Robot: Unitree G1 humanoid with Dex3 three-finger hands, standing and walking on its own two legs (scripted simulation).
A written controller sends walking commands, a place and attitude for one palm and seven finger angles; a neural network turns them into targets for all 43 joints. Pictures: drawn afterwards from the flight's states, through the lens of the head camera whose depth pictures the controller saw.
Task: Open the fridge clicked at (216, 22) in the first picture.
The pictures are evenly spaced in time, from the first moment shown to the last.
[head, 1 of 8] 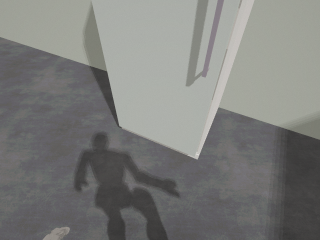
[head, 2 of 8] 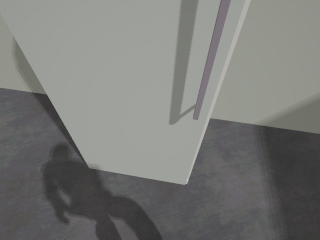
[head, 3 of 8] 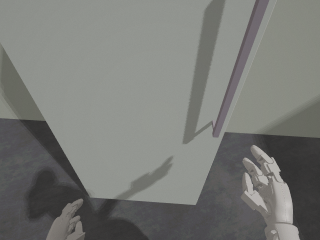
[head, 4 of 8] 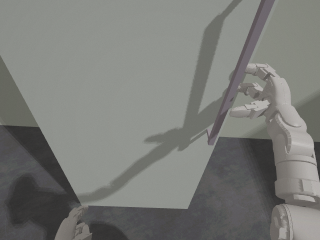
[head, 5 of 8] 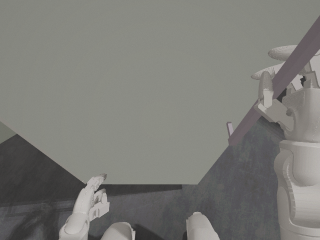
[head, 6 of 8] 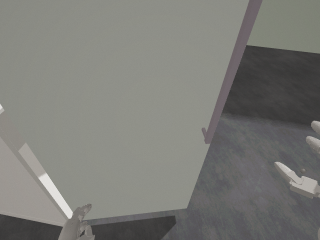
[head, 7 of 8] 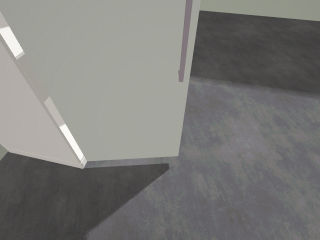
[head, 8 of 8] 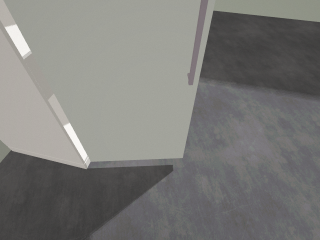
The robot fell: no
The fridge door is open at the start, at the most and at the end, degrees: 0 76 73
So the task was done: yes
